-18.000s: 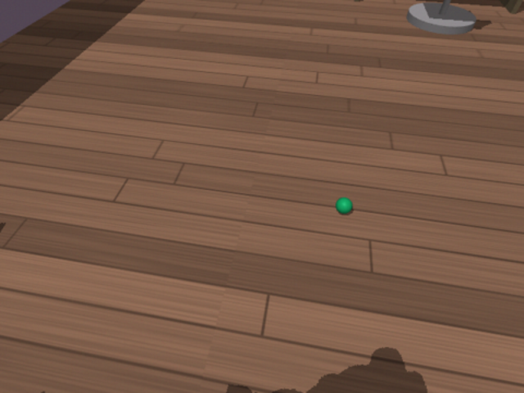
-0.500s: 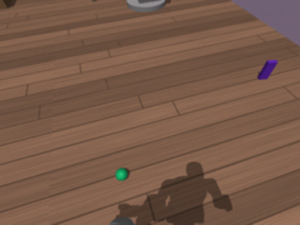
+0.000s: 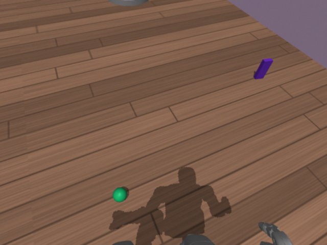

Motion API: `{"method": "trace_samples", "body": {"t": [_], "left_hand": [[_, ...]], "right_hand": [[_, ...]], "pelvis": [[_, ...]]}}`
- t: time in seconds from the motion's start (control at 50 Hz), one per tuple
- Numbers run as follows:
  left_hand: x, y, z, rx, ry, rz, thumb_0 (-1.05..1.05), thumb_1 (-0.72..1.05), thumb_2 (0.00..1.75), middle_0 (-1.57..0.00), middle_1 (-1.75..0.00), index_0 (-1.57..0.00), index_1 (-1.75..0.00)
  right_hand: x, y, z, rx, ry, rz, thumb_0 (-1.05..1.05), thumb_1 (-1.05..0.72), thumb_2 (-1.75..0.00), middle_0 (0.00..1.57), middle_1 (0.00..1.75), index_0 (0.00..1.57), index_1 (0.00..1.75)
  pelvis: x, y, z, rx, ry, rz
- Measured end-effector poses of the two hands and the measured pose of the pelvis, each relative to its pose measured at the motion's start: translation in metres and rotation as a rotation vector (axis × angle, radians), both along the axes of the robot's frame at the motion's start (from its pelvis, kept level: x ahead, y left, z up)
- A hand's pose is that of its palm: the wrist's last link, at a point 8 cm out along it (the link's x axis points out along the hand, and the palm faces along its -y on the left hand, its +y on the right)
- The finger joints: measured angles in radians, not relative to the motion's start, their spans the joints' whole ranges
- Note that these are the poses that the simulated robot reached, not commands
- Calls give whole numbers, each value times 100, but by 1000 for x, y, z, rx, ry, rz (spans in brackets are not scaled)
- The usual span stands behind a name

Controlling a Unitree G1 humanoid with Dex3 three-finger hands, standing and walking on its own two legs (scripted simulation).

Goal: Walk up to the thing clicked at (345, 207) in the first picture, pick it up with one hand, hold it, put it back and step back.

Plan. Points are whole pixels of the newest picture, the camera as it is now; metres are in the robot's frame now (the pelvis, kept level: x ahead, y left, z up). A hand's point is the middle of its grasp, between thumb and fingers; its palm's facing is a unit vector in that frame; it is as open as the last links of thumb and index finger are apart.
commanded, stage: walk up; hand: left
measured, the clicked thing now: (119, 194) +0.43 +0.22 -0.72
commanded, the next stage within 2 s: stand in 0.74 s
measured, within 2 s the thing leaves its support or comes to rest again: neither
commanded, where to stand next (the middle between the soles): +0.05 -0.01 m, yaw -1 degrees
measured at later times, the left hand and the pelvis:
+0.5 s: hand out of the picture +0.13 +0.21 -0.14, palm faces -0.07 -0.95 -0.29, open 7.4 cm; pelvis -0.02 -0.02 +0.01, yaw -2 degrees
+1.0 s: hand out of the picture +0.06 +0.24 -0.13, palm faces -0.03 -0.94 -0.35, open 7.4 cm; pelvis +0.00 -0.01 +0.02, yaw -1 degrees
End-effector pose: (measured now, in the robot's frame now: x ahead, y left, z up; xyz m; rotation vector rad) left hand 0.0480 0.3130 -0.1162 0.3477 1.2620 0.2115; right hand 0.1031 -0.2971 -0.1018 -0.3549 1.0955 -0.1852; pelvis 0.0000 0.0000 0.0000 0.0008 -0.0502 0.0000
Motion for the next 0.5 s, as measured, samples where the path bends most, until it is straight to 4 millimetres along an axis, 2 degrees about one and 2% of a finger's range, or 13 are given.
{"method": "trace_samples", "body": {"t": [0.06,0.12,0.24,0.32,0.4,0.5], "left_hand": [[14,-5,4,35,-19,-21,1,91,90,-20,-30,-20,-30],[27,-12,12,46,-45,-51,1,91,90,-20,-30,-20,-30],[59,-23,16,32,-110,-97,1,91,90,-20,-30,-21,-30],[77,-34,16,-11,-164,-112,1,91,90,-20,-30,-21,-30],[83,-44,14,-57,-188,-119,1,91,90,-20,-30,-21,-30],[75,-52,13,-94,-172,-103,1,91,90,-20,-30,-21,-30]], "right_hand": [[-9,-14,-15,13,30,-37,0,-90,-90,21,30,20,30],[-19,-21,-22,25,60,-71,0,-90,-90,21,30,20,30],[-44,-27,-24,22,91,-90,0,-91,-90,21,30,20,30],[-65,-26,-16,7,122,-90,0,-91,-90,21,30,20,30],[-78,-29,-5,-10,129,-100,0,-90,-90,21,30,20,30],[-84,-32,4,-25,126,-100,0,-90,-90,21,30,20,30]], "pelvis": [[-1,-7,-6,-7,-5,-9],[-3,-12,-5,-4,-3,-16],[-8,-13,-4,13,15,-15],[-14,-13,1,19,8,-23],[-16,-15,5,13,3,-26],[-17,-15,10,10,1,-30]]}}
